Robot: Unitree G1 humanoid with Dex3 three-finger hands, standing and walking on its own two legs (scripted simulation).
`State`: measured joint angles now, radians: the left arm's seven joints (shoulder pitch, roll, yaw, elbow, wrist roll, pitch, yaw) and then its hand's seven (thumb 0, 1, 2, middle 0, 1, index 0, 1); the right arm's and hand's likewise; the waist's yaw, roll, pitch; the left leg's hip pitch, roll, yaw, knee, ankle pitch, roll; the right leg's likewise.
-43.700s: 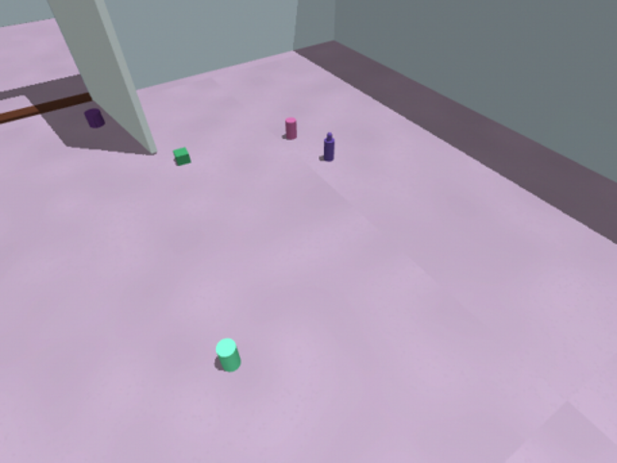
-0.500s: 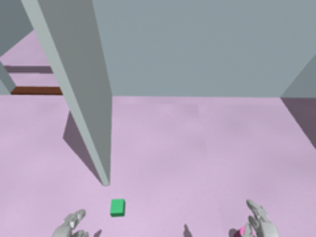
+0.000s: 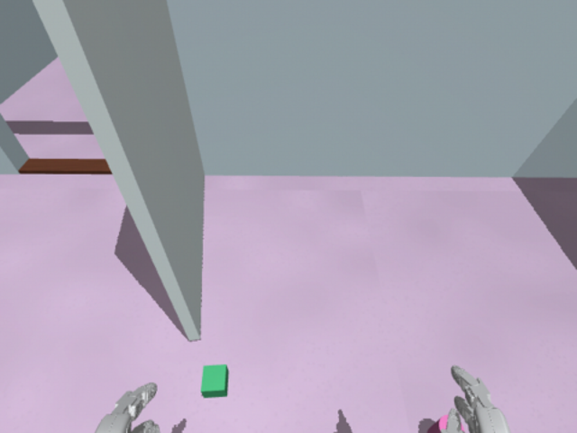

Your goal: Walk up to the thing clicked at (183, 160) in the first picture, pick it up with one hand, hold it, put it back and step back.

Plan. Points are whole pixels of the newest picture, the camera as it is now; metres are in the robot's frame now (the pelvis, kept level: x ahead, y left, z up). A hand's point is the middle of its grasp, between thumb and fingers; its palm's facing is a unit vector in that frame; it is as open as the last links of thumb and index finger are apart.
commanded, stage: home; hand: left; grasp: from above
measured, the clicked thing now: (215, 381) +0.47 +0.24 -0.68
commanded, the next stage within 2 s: stand in 0.54 s
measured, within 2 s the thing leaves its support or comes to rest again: neither
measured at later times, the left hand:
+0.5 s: hand out of the picture +0.17 +0.18 -0.04, palm faces +0.05 -0.98 -0.19, open 7.4 cm
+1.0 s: hand out of the picture +0.09 +0.24 -0.11, palm faces +0.02 -0.94 -0.34, open 7.4 cm
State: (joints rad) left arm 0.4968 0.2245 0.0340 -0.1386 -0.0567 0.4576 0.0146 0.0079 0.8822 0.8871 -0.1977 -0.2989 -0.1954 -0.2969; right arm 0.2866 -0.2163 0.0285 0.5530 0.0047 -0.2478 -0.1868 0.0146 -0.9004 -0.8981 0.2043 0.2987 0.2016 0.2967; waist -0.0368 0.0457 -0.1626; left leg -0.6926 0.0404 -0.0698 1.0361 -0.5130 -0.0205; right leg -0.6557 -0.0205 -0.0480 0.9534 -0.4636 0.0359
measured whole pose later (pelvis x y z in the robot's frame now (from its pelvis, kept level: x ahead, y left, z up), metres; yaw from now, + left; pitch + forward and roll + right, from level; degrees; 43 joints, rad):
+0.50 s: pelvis +0.00 +0.00 +0.00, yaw +0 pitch +10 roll -3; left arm 0.50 0.23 0.04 -0.14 -0.06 0.46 0.02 0.01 0.90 0.90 -0.20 -0.30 -0.20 -0.30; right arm 0.29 -0.21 0.03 0.55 0.00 -0.24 -0.18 0.01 -0.90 -0.90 0.20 0.30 0.20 0.30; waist -0.04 0.04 -0.17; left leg -0.69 0.04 -0.07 1.04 -0.52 -0.02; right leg -0.66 -0.02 -0.05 0.95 -0.47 0.04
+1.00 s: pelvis -0.01 +0.00 +0.03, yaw -1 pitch -1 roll +0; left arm 0.24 0.30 0.05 0.79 0.04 0.05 0.03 0.01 0.90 0.90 -0.20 -0.30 -0.20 -0.30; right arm 0.20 -0.30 -0.06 0.90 -0.06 -0.01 -0.02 0.01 -0.90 -0.90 0.20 0.30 0.20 0.30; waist 0.02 -0.01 0.04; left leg -0.35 0.01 -0.01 0.76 -0.39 0.00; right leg -0.36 -0.06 0.01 0.75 -0.37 0.04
